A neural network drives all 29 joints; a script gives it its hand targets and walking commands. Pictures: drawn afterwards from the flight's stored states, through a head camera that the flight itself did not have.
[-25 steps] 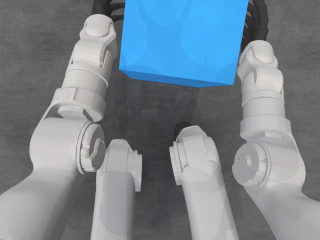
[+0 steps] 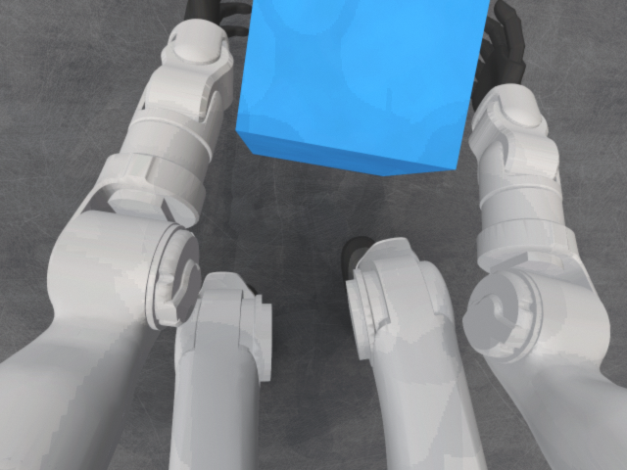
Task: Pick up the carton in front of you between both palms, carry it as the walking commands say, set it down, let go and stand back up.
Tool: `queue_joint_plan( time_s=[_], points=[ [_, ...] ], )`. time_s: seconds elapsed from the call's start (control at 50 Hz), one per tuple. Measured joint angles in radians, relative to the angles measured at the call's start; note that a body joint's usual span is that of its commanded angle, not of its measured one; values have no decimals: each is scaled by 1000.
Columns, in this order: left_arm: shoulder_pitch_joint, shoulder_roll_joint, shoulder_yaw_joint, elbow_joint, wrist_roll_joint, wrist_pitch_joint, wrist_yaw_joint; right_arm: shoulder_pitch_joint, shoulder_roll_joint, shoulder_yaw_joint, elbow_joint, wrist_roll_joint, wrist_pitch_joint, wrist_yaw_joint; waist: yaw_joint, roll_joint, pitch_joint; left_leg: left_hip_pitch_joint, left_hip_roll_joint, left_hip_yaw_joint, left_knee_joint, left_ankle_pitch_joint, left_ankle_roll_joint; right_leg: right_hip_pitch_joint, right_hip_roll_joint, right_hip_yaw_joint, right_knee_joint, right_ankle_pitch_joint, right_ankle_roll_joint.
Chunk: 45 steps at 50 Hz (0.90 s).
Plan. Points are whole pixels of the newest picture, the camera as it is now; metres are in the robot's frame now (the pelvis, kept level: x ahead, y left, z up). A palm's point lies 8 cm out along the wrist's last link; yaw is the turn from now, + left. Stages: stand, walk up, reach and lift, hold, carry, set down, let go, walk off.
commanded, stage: set down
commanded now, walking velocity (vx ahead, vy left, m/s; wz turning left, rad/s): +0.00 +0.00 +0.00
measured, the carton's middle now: (343, 78) +0.50 -0.12 -0.25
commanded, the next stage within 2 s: let go in 1.98 s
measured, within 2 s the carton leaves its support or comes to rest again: rests again in 0.32 s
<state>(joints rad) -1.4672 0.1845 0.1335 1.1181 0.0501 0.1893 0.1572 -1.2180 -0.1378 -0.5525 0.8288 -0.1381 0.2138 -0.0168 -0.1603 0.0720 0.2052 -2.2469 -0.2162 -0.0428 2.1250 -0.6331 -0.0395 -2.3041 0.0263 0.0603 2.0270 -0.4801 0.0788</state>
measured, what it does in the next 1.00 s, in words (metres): stands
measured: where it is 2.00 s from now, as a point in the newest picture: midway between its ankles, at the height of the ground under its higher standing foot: (304, 336)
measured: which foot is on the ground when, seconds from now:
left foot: down 0.00-1.00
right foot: down 0.00-1.00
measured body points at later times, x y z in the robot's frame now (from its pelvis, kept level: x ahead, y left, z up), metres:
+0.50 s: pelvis +0.00 +0.00 -0.01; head +0.36 -0.03 +0.24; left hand +0.56 +0.03 -0.20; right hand +0.47 -0.27 -0.20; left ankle +0.09 +0.10 -0.36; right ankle +0.13 -0.14 -0.36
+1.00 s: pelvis -0.01 -0.01 -0.02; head +0.36 -0.03 +0.22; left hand +0.57 +0.06 -0.21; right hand +0.47 -0.32 -0.21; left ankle +0.09 +0.10 -0.36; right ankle +0.13 -0.14 -0.36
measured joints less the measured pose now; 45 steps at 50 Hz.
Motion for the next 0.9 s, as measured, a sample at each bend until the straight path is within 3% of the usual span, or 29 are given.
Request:
queue_joint_plan(
  time_s=[0.32, 0.66, 0.8, 0.9],
  points=[
    [-14, 23, -20, 41, -12, -33, -38, -44, -48, 35, 103, 17, -36, 12, -3, -8, 55, 3, 26, 12, 41, -12, 13, 4, -20, -16, 42, -13, -15],
    [-37, 46, -3, 66, 18, -49, -88, -93, -71, 6, 209, 20, -88, 48, -7, -22, 90, -2, 56, 20, 75, 0, 28, 8, -29, -30, 64, 1, -16],
    [-54, 134, -130, 64, -100, -86, -61, -133, -134, 58, 347, 129, -195, -17, -7, -50, 157, 14, 81, 20, 85, 5, 26, 21, -38, -45, 69, 14, -30],
    [-44, 199, -206, 28, -192, -92, -63, -124, -203, 149, 354, 252, -228, -28, 1, -60, 180, 12, 101, 20, 89, 3, 25, 12, -52, -61, 74, 19, -53]
  ],
)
